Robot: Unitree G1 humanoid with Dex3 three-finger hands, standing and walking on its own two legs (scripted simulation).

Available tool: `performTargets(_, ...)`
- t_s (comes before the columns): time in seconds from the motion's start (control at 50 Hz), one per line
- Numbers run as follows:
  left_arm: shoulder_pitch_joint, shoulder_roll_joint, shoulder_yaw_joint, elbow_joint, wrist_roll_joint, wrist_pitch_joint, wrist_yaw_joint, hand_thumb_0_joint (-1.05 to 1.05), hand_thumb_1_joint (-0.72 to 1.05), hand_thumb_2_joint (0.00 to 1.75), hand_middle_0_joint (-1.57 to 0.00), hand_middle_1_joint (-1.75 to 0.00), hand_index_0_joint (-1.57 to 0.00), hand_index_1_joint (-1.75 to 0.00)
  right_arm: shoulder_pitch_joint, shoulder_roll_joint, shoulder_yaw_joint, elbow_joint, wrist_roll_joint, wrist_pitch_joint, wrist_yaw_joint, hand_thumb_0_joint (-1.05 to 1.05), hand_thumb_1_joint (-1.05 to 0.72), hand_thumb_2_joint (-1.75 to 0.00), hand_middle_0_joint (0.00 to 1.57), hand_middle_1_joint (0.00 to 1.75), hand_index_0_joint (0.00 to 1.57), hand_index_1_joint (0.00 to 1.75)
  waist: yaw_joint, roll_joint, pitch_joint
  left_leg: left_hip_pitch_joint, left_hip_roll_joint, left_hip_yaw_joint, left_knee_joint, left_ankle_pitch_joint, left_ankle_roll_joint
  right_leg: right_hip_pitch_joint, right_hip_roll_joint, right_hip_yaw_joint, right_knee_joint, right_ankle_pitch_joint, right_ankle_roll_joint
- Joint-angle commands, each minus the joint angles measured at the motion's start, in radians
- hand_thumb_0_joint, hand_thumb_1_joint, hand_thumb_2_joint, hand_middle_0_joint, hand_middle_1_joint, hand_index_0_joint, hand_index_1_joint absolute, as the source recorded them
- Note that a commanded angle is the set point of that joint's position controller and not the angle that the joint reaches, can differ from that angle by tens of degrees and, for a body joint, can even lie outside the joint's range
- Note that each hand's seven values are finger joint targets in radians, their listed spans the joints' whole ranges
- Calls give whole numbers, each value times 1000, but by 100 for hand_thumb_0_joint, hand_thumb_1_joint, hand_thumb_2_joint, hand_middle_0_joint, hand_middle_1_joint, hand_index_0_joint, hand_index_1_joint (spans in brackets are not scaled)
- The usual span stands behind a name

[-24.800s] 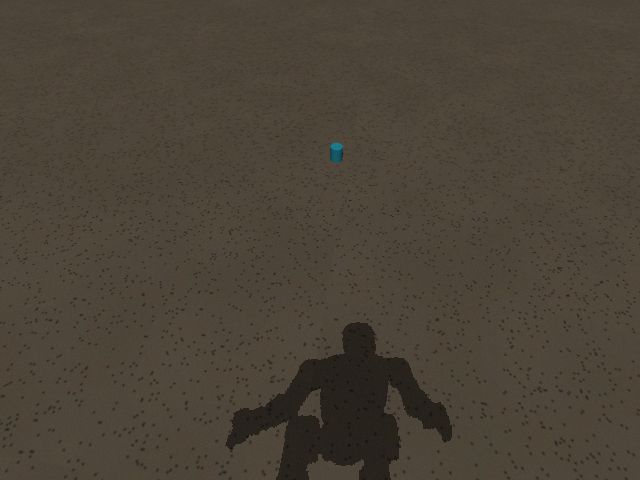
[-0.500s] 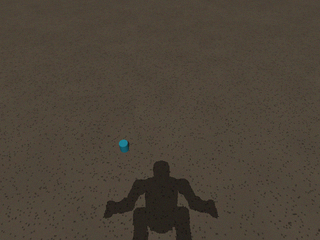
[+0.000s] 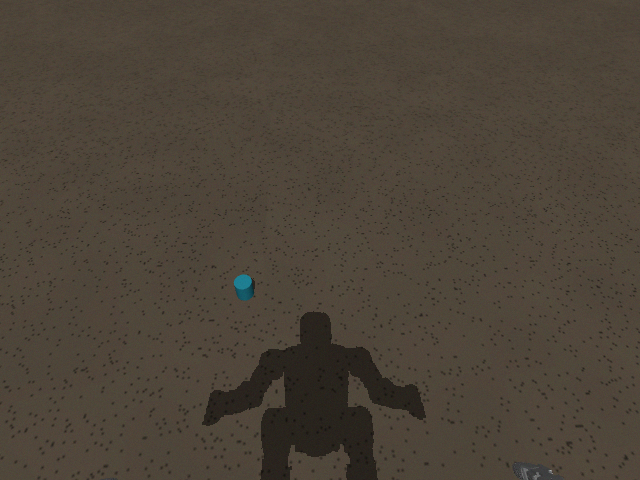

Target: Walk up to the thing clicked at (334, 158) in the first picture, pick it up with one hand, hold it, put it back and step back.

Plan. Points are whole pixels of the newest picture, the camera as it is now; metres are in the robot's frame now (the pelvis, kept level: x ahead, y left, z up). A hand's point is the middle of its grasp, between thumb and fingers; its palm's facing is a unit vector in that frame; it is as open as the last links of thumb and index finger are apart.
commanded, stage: stand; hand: left
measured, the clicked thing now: (244, 287) +0.85 +0.26 -0.74
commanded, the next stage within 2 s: walk up in 0.90 s
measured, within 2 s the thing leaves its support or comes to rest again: neither
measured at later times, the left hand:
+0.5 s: hand out of the picture +0.05 +0.25 -0.15, palm faces -0.02 -0.94 -0.35, open 7.4 cm
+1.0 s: hand out of the picture +0.06 +0.25 -0.15, palm faces +0.00 -0.94 -0.33, open 7.4 cm
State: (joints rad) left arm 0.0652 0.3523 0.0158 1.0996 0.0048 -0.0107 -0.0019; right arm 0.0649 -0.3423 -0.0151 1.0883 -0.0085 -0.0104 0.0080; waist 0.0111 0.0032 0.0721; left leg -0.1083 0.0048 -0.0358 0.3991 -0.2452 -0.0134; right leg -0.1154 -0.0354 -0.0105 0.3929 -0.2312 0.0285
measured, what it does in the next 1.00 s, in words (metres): stands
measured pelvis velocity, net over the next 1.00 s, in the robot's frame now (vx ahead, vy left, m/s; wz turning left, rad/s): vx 0.00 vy -0.01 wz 0.01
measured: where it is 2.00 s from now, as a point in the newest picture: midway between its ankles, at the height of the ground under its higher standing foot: (316, 435)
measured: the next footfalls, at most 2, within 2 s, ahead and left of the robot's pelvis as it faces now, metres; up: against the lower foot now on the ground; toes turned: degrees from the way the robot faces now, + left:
left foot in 1.14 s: +0.12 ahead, +0.15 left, +0.00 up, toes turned +3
right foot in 1.62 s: +0.34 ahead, -0.12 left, +0.00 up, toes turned -8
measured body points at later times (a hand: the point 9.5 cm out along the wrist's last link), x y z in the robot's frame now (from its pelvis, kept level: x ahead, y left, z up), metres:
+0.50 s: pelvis -0.02 -0.01 +0.00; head -0.01 -0.01 +0.45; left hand +0.05 +0.29 -0.13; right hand +0.06 -0.31 -0.13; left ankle -0.02 +0.13 -0.74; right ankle -0.01 -0.14 -0.74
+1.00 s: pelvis +0.00 -0.01 +0.00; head -0.01 -0.01 +0.45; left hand +0.06 +0.30 -0.13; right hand +0.06 -0.32 -0.13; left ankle -0.02 +0.12 -0.73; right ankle -0.01 -0.14 -0.74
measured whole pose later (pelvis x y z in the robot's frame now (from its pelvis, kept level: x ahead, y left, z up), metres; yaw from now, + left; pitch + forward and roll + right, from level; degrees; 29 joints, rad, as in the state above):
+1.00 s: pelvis +0.00 -0.01 +0.00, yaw +0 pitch -2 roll -1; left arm 0.17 0.35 0.04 1.08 0.03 -0.03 -0.04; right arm 0.18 -0.38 -0.03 1.09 -0.03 -0.01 0.04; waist 0.01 0.02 0.02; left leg -0.20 0.02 -0.02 0.58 -0.44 0.03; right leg -0.13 -0.01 -0.02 0.40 -0.30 -0.02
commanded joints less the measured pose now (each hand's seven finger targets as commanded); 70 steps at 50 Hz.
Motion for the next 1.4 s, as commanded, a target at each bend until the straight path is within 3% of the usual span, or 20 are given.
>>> performTargets(0.0,-51,208,37,-44,4,-19,11,0,90,90,-20,-30,-20,-30,-45,-217,-40,-54,3,-25,-17,0,-90,-90,20,30,20,30,-10,2,-113,2,119,-75,-84,323,33,70,-87,66,-65,260,-39)
performTargets(0.24,-40,216,31,-13,3,-23,7,0,90,90,-20,-30,-20,-30,-45,-212,-30,-28,1,-20,-11,0,-90,-90,20,30,20,30,-7,-7,-81,-15,107,-75,-130,150,24,35,-95,83,-124,128,-40)
performTargets(0.6,-3,217,26,-9,4,-21,4,0,90,90,-20,-30,-20,-30,7,-223,-22,-4,-1,-17,-8,0,-90,-90,20,30,20,30,-7,4,-48,-61,104,-81,-139,51,24,0,-89,93,-142,31,-40)
performTargets(0.86,1,218,23,-17,0,-25,6,0,90,90,-20,-30,-20,-30,21,-228,-16,-9,3,-20,-12,0,-90,-90,20,30,20,30,-10,1,-105,-17,120,-77,-110,227,26,42,-96,81,-101,204,-44)
performTargets(0.88,85,283,79,-67,14,-32,-15,0,90,90,-20,-30,-20,-30,73,-284,-66,-65,-14,-32,6,0,-90,-90,20,30,20,30,6,-39,-199,-17,60,-38,-8,-232,89,94,-48,91,-65,-265,-92)
performTargets(0.9,123,297,89,-54,24,-31,-22,0,90,90,-20,-30,-20,-30,63,-284,-73,-69,-28,-33,13,0,-90,-90,20,30,20,30,25,-53,-124,-150,49,-36,36,-403,93,60,-83,167,-89,-483,-124)
performTargets(0.92,148,315,104,-51,29,-29,-25,0,90,90,-20,-30,-20,-30,42,-273,-72,-84,-32,-28,18,0,-90,-90,20,30,20,30,45,-100,-46,-302,9,20,120,-425,73,93,-135,256,-166,-609,-152)
performTargets(0.94,156,344,118,-65,33,-31,-26,0,90,90,-20,-30,-20,-30,11,-254,-73,-108,-33,-25,24,0,-90,-90,20,30,20,30,60,-192,7,-389,-15,85,301,-311,54,81,-251,386,-273,-669,-200)
performTargets(0.96,148,355,127,-92,36,-38,-23,0,90,90,-20,-30,-20,-30,7,-254,-78,-125,-40,-26,26,0,-90,-90,20,30,20,30,63,-176,61,-476,41,45,373,-253,45,93,-317,438,-295,-602,-246)
performTargets(1.0,162,326,126,-114,34,-44,-23,0,90,90,-20,-30,-20,-30,0,-246,-84,-138,-33,-44,29,0,-90,-90,20,30,20,30,68,-121,101,-499,82,12,320,-219,44,115,-290,387,-251,-320,-278)
performTargets(1.02,172,319,124,-121,36,-45,-24,0,90,90,-20,-30,-20,-30,1,-237,-84,-150,-32,-55,33,0,-90,-90,20,30,20,30,63,-127,89,-463,85,14,286,-221,44,110,-267,340,-223,-189,-271)
performTargets(1.06,125,303,119,-155,33,-41,-34,0,90,90,-20,-30,-20,-30,66,-217,-90,-154,-32,-61,44,0,-90,-90,20,30,20,30,24,-151,25,-297,67,34,218,-183,44,32,-200,238,-190,-180,-229)
performTargets(1.12,5,248,96,-226,28,-22,-46,0,90,90,-20,-30,-20,-30,363,-255,-138,-76,-33,-67,29,0,-90,-90,20,30,20,30,-146,-53,-51,224,18,76,30,47,27,-351,-63,74,132,-262,-135)
performTargets(1.14,51,160,71,-244,23,-18,-47,0,90,90,-20,-30,-20,-30,475,-349,-170,-57,-45,-70,12,0,-90,-90,20,30,20,30,-193,252,-74,332,173,-181,-140,-190,35,-526,100,-5,490,-360,-102)
performTargets(1.16,125,149,64,-232,18,-8,-36,0,90,90,-20,-30,-20,-30,417,-410,-173,-98,-51,-77,3,0,-90,-90,20,30,20,30,-141,274,-52,203,364,-559,-287,-507,60,-603,156,118,673,-363,-73)
performTargets(1.18,162,259,89,-215,15,-3,-30,0,90,90,-20,-30,-20,-30,270,-427,-172,-151,-33,-76,3,0,-90,-90,20,30,20,30,-89,154,-13,52,408,-593,-316,-656,129,-540,76,198,702,-284,-90)
performTargets(1.2,170,282,90,-208,8,-4,-31,0,90,90,-20,-30,-20,-30,200,-413,-163,-175,-22,-75,7,0,-90,-90,20,30,20,30,-55,130,60,-52,407,-536,-320,-651,161,-513,24,202,711,-220,-93)
performTargets(1.24,241,283,96,-170,2,-12,-40,0,90,90,-20,-30,-20,-30,133,-313,-128,-214,-18,-83,9,0,-90,-90,20,30,20,30,4,116,82,-31,291,-297,-255,-398,142,-476,-6,182,667,-106,-74)
performTargets(1.3,248,268,95,-173,13,-16,-53,0,90,90,-20,-30,-20,-30,214,-286,-124,-219,-10,-98,11,0,-90,-90,20,30,20,30,-29,92,74,-8,265,-156,-239,-121,157,-450,-14,150,587,-28,-40)
performTargets(1.38,187,248,87,-228,12,-17,-66,0,90,90,-20,-30,-20,-30,253,-308,-126,-238,-7,-101,11,0,-90,-90,20,30,20,30,-37,120,100,25,259,-66,-238,17,172,-474,-18,119,450,24,-22)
